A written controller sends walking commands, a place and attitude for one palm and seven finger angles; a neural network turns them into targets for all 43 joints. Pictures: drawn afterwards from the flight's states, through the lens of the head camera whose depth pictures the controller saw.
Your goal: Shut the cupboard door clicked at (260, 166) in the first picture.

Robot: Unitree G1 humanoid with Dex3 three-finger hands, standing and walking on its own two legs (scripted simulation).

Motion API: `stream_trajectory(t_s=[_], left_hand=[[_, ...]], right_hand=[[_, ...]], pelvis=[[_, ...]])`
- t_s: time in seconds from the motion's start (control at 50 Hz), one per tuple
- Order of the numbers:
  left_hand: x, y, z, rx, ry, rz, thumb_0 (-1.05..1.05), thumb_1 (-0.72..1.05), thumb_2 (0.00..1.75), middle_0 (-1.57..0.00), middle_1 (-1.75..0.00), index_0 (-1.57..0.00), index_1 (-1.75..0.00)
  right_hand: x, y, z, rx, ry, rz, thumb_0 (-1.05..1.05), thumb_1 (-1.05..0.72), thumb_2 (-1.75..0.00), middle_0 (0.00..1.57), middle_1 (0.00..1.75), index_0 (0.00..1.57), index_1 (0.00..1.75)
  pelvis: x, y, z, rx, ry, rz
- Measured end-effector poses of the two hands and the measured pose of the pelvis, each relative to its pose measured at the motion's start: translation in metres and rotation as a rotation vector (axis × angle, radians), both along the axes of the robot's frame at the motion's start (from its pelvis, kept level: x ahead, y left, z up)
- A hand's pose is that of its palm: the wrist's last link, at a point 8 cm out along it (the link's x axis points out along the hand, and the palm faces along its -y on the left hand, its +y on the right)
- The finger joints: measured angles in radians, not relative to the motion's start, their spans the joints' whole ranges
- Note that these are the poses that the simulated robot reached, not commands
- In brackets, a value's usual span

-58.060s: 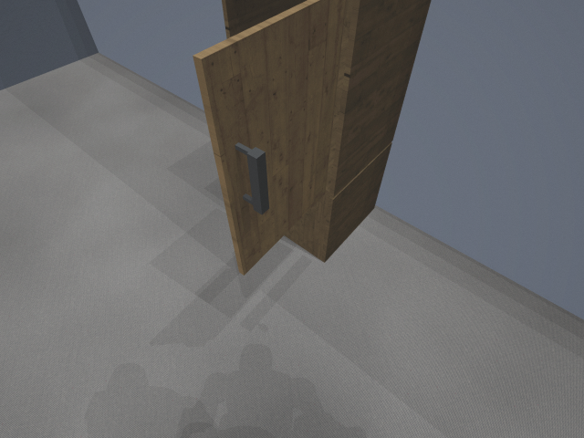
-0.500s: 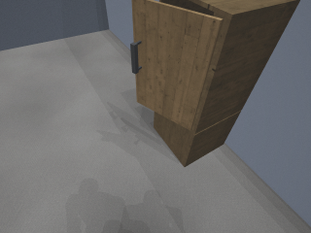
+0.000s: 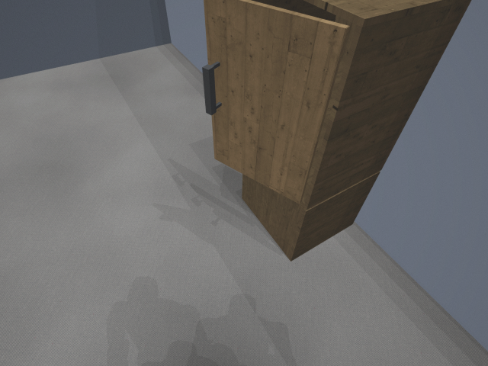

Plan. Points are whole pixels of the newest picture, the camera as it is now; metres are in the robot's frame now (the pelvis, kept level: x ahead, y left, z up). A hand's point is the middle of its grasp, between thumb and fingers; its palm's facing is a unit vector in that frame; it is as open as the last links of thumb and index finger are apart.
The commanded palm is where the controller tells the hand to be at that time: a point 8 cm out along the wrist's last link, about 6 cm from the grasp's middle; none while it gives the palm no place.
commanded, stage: look to check the result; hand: left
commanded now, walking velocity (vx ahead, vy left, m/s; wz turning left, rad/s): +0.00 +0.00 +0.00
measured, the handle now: (213, 88) +0.87 +0.14 -0.01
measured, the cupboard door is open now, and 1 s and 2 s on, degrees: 23 23 23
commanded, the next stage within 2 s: walk to a spot facing it in 0.06 s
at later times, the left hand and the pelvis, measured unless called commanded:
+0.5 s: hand out of the picture -0.02 +0.18 -0.20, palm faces +0.16 -0.97 -0.20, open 7.4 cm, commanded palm none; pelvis +0.00 +0.00 -0.02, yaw +8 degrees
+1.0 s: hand out of the picture +0.01 +0.20 -0.16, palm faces +0.41 -0.85 -0.33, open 7.4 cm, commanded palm none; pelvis +0.00 -0.05 -0.01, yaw +27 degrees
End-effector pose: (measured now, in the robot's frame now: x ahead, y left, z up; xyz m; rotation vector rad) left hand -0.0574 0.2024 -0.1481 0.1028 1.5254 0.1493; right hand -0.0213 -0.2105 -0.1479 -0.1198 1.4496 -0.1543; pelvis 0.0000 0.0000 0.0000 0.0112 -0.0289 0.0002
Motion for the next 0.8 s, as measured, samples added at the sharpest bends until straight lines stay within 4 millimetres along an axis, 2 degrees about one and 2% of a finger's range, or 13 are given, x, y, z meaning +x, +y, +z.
stream_trajectory(t_s=[0.26, 0.42, 0.48, 0.6, 0.72, 0.8], left_hand=[[0.018, -0.003, -0.002, 0.007, -0.033, -0.007, 0.0, 0.91, 0.9, -0.2, -0.3, -0.2, -0.3], [0.022, 0.009, -0.013, 0.042, -0.081, 0.072, 0.0, 0.91, 0.9, -0.2, -0.3, -0.2, -0.3], [0.022, 0.018, -0.019, 0.053, -0.099, 0.105, 0.0, 0.91, 0.9, -0.2, -0.3, -0.2, -0.3], [0.029, 0.049, -0.034, 0.069, -0.137, 0.164, 0.0, 0.91, 0.9, -0.2, -0.3, -0.2, -0.3], [0.057, 0.078, -0.005, 0.137, -0.247, 0.18, 0.0, 0.91, 0.9, -0.2, -0.3, -0.2, -0.3], [0.071, 0.085, 0.015, 0.184, -0.335, 0.202, 0.0, 0.91, 0.9, -0.2, -0.3, -0.2, -0.3]], right_hand=[[0.004, -0.008, 0.0, -0.007, 0.001, 0.003, 0.01, -0.9, -0.9, 0.2, 0.3, 0.2, 0.3], [0.012, -0.012, -0.011, -0.005, 0.037, 0.056, 0.01, -0.9, -0.9, 0.2, 0.3, 0.2, 0.3], [0.027, -0.013, -0.011, -0.023, 0.038, 0.087, 0.01, -0.9, -0.9, 0.2, 0.3, 0.2, 0.3], [0.077, -0.011, -0.015, -0.07, -0.075, 0.186, 0.01, -0.9, -0.9, 0.2, 0.3, 0.2, 0.3], [0.108, -0.008, -0.002, -0.069, -0.131, 0.282, 0.01, -0.9, -0.9, 0.2, 0.3, 0.2, 0.3], [0.129, -0.011, 0.005, -0.059, -0.149, 0.349, 0.01, -0.9, -0.9, 0.2, 0.3, 0.2, 0.3]], pelvis=[[0.003, -0.006, -0.001, 0.001, 0.003, 0.009], [0.001, -0.006, -0.013, -0.018, -0.005, 0.088], [0.003, -0.002, -0.018, -0.02, -0.016, 0.131], [0.001, 0.015, -0.033, -0.001, -0.017, 0.207], [-0.008, 0.015, -0.018, -0.014, 0.015, 0.268], [-0.01, 0.004, -0.01, -0.033, 0.038, 0.321]])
